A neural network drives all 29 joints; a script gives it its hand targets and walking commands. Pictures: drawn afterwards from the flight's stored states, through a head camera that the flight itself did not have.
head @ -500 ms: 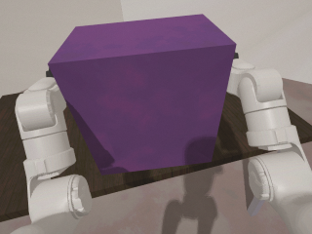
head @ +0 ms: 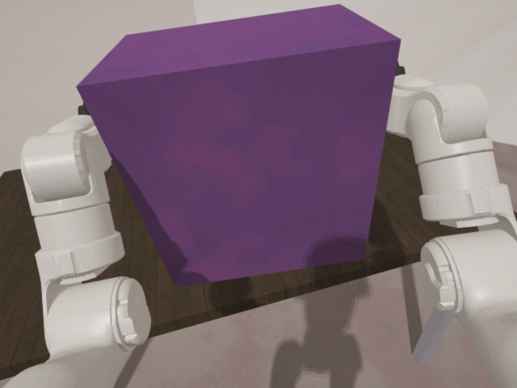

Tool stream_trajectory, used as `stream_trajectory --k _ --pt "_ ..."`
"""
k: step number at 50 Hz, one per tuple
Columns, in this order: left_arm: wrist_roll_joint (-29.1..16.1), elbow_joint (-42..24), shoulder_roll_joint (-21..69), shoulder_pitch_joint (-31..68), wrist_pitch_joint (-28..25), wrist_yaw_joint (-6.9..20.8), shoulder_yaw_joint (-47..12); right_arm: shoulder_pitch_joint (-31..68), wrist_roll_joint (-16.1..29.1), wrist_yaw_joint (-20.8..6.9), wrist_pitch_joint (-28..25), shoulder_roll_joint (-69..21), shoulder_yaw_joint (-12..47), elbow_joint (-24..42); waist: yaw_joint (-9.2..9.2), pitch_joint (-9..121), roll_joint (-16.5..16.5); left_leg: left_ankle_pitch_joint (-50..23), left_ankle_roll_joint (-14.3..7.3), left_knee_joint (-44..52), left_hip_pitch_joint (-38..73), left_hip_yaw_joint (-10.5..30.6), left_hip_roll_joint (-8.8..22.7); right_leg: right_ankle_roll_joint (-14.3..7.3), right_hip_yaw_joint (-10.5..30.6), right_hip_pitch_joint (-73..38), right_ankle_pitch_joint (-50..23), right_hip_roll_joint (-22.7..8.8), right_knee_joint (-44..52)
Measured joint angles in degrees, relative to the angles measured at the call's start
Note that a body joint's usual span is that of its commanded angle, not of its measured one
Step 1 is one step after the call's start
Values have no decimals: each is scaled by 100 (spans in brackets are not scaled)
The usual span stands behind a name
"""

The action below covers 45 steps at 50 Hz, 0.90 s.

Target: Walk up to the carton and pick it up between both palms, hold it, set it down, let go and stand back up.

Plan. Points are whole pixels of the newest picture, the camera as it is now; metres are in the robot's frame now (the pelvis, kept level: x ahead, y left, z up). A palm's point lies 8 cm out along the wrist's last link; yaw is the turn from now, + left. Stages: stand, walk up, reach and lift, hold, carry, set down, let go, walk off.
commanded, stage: hold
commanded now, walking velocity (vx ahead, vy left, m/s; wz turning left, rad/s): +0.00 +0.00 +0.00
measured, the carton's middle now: (252, 154) +0.35 +0.00 +0.26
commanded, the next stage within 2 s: none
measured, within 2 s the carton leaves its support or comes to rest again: neither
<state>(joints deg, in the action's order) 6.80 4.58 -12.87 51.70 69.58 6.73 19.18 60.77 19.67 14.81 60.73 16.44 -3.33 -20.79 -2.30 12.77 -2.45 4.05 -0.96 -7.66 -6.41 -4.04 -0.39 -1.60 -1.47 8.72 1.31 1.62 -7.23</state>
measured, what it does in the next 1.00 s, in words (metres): stands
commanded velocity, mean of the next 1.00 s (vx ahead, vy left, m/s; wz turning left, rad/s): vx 0.00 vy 0.00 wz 0.00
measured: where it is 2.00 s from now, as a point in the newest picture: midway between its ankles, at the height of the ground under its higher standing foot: outside the picture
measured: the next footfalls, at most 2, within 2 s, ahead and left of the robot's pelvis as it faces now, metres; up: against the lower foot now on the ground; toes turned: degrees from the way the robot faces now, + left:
none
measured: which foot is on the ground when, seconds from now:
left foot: down 0.00-1.00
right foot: down 0.00-1.00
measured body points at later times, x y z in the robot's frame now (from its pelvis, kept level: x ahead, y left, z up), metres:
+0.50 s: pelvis -0.01 -0.02 +0.00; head -0.08 -0.03 +0.44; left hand +0.36 +0.18 +0.32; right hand +0.38 -0.18 +0.33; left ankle +0.00 +0.10 -0.75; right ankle +0.02 -0.10 -0.75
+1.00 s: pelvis -0.01 -0.01 +0.00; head -0.07 -0.03 +0.44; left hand +0.36 +0.19 +0.32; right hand +0.38 -0.18 +0.33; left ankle +0.00 +0.10 -0.75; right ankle +0.02 -0.10 -0.75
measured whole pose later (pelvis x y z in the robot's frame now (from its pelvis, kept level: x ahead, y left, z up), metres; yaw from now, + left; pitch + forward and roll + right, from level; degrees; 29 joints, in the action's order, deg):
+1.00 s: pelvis -0.01 -0.01 +0.00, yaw +1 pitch +5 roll +1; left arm 4.8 15.0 -15.8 56.1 65.4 7.0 17.4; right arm 65.7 20.9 16.0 58.9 17.2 -2.8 -28.9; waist -1.6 15.0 -1.9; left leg 4.8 -0.3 -11.4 -11.2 -3.0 0.0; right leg -2.2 -2.4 13.7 3.0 1.8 -12.0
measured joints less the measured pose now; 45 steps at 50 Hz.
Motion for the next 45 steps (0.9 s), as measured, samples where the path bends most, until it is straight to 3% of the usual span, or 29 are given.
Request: stream_trajectory --k 9,16,32,45 --pt "72 446 1 291 -62 10 43 359 136 -28 -96 180 172 -559 133 62 8 45 31 -111 -65 -84 54 -24 81 125 52 52 -174" --pt "1 755 -100 354 -215 27 -10 429 166 9 -202 159 211 -795 137 112 34 56 66 -206 -160 -2 77 -44 -1 212 119 65 -308" --pt "-229 1241 -347 514 -510 35 -189 494 89 115 -260 46 77 -903 77 221 79 83 90 -453 -523 138 70 -62 -140 533 207 41 -562" --pt "-227 1164 -323 494 -471 29 -193 522 109 128 -205 71 54 -871 74 233 69 83 71 -427 -526 115 49 -65 -109 539 187 25 -527"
